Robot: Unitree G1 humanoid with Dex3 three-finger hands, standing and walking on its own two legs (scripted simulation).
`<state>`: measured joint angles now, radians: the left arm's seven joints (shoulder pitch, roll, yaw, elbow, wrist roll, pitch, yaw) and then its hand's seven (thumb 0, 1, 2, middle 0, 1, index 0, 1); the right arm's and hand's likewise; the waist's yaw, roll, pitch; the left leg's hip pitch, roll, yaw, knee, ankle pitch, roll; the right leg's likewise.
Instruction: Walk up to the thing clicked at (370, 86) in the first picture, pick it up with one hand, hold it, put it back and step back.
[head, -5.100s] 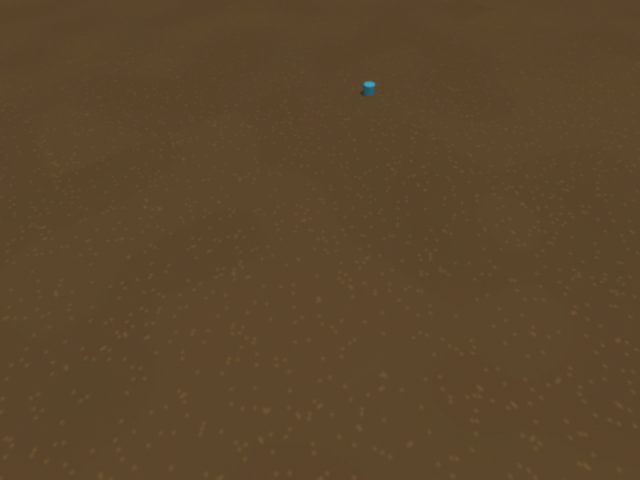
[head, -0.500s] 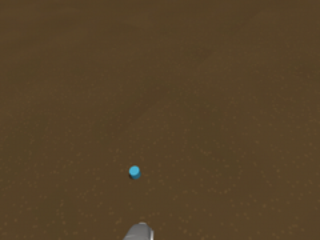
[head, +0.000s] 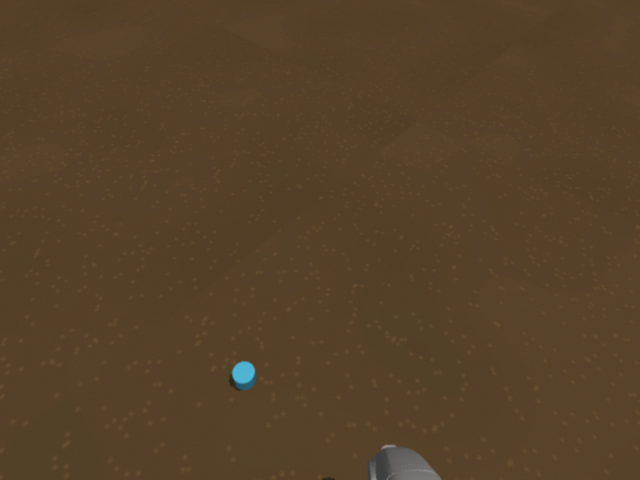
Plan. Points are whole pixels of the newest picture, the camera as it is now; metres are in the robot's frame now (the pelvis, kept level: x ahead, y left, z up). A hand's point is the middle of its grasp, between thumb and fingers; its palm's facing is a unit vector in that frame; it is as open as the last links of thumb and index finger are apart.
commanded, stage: walk up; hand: left
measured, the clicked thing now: (244, 375) +0.51 +0.21 -0.74
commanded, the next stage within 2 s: none
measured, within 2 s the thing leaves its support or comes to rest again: neither
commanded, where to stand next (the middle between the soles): +0.12 -0.02 m, yaw +0 degrees
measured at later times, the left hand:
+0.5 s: hand out of the picture +0.13 +0.24 -0.14, palm faces -0.02 -0.92 -0.38, open 7.4 cm
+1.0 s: hand out of the picture +0.13 +0.26 -0.16, palm faces -0.03 -0.93 -0.36, open 7.4 cm
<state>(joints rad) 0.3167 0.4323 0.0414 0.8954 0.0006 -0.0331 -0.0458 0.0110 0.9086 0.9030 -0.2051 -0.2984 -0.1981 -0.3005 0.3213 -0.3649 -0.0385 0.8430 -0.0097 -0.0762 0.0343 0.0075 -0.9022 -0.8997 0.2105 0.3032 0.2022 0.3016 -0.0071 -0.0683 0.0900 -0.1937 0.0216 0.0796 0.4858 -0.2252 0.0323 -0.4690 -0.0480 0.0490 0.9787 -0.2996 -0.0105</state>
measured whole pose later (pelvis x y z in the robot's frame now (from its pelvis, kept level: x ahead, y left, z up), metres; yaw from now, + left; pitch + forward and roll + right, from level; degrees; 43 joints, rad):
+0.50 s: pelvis +0.05 -0.02 -0.01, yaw -1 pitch -3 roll +0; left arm 0.23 0.37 0.03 0.90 0.03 -0.03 -0.03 0.01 0.90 0.90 -0.21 -0.30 -0.20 -0.30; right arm 0.28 -0.41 -0.03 0.97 -0.02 -0.01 0.02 0.01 -0.91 -0.90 0.21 0.30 0.20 0.30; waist 0.03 0.03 0.06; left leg -0.34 0.04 0.00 0.74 -0.42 0.00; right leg -0.32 -0.03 -0.06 0.54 -0.17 -0.03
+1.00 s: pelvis +0.09 -0.01 -0.01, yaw -1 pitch -2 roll +0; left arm 0.22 0.37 0.01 1.07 0.01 -0.01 -0.02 0.01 0.91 0.90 -0.21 -0.30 -0.20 -0.30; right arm 0.19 -0.38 -0.03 1.02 -0.01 -0.03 0.01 0.01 -0.90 -0.90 0.21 0.30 0.20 0.30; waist 0.01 0.02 0.05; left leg -0.25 0.02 0.02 0.58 -0.28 0.00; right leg -0.20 -0.03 -0.01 0.56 -0.32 0.02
